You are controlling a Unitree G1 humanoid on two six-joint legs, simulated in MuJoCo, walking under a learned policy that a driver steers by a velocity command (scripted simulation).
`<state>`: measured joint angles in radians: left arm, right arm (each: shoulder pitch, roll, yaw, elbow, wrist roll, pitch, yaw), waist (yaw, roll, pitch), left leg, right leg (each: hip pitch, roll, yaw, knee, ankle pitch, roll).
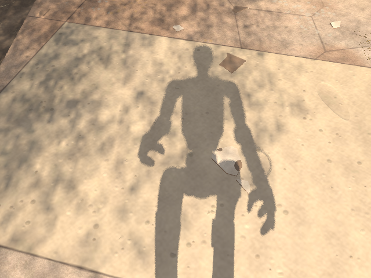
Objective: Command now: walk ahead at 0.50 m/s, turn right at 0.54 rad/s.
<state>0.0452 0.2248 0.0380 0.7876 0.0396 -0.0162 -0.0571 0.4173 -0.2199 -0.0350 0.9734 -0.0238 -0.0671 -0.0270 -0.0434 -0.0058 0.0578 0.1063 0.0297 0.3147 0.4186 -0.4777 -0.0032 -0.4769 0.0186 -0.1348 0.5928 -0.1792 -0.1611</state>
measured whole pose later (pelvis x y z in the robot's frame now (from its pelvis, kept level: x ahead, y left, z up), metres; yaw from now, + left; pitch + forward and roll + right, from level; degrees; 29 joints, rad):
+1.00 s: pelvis +0.47 -0.07 +0.02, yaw -23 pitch +0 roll +2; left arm 0.13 0.21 0.00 0.85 0.03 -0.04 0.00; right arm 0.35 -0.22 -0.01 0.94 -0.01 -0.05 0.00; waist -0.05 -0.02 0.05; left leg -0.11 -0.04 0.06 0.45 -0.33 0.02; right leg -0.35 0.01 0.00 0.49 -0.10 -0.04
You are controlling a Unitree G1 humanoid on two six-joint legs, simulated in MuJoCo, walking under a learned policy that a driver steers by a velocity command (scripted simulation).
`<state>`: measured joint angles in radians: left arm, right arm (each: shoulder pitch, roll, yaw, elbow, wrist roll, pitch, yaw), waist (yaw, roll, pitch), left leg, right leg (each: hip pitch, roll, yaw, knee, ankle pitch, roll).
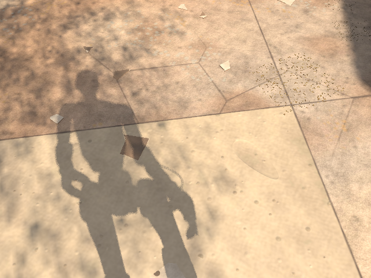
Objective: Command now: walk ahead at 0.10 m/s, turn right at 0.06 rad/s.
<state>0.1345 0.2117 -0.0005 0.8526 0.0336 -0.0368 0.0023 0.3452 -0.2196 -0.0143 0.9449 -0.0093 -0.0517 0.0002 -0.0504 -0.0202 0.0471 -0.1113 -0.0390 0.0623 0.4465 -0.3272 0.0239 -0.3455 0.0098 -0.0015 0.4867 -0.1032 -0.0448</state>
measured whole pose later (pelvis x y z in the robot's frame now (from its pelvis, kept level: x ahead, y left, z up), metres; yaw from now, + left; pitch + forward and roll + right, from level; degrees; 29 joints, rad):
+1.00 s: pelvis +0.00 -0.02 +0.01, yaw +28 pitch +0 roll +0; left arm 0.24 0.29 0.06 0.81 0.04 0.01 0.01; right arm 0.14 -0.27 -0.07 0.81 -0.01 0.09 0.07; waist 0.03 -0.01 0.05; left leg -0.28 0.01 0.06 0.69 -0.45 0.02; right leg -0.17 -0.06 -0.20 0.45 -0.27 -0.03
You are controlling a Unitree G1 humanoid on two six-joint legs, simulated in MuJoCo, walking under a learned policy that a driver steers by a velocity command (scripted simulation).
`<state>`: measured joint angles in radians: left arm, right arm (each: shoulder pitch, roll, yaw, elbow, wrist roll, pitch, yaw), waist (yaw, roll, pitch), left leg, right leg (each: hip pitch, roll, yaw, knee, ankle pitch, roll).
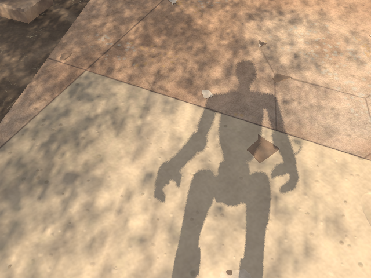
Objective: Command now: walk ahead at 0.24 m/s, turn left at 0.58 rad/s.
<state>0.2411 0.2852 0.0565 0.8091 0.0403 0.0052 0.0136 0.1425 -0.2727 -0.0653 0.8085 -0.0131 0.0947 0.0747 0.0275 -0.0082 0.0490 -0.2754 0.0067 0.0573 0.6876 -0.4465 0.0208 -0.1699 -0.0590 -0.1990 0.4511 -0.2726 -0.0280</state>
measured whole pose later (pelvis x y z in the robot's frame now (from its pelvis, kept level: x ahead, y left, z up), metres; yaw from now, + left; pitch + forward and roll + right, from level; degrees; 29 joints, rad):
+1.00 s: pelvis +0.25 +0.06 +0.00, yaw -16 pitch +2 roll +1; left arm 0.31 0.30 0.09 0.82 0.03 0.02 -0.02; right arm 0.17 -0.29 -0.02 0.78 -0.02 -0.02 -0.01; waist 0.05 -0.01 -0.03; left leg -0.33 -0.03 -0.06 0.58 -0.37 -0.02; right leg -0.26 0.16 0.23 0.43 -0.19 -0.09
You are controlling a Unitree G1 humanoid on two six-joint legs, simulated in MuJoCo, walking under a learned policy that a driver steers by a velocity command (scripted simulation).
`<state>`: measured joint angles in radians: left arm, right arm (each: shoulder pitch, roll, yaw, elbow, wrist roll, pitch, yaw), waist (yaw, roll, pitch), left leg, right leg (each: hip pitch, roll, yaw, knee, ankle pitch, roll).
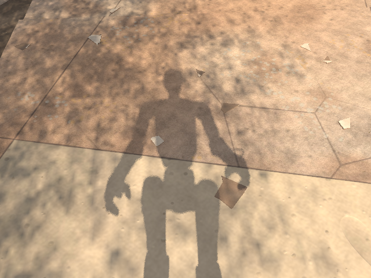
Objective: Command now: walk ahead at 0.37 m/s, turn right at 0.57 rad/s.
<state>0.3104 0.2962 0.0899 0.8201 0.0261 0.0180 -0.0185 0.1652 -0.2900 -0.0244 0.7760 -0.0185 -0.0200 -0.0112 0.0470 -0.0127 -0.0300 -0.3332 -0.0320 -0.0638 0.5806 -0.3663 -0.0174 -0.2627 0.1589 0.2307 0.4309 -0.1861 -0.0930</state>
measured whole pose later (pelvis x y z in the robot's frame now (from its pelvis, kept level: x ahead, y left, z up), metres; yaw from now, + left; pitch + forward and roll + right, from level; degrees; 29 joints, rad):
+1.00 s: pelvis +0.48 -0.09 -0.02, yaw -4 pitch +1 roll -1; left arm 0.39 0.22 0.02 0.96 0.02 -0.08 0.03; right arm 0.08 -0.23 -0.03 0.78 -0.04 -0.02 0.06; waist 0.04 0.01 0.06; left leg -0.53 -0.02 0.13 0.61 -0.13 0.14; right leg 0.13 0.03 -0.27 0.33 -0.45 -0.03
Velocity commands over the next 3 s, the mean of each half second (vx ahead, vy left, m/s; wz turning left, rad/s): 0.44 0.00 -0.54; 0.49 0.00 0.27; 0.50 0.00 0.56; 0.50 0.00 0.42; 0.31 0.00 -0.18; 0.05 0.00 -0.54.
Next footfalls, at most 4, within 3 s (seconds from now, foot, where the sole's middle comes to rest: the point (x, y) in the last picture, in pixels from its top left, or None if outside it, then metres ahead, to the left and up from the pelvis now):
0.02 left None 0.06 0.12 -0.78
0.48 right None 0.33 -0.14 -0.78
1.02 left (215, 243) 0.66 -0.05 -0.78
1.54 right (245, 175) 0.98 -0.19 -0.78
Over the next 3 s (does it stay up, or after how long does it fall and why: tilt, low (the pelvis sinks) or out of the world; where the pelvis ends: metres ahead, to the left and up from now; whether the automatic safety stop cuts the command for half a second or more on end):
stays up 1.22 0.08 -0.01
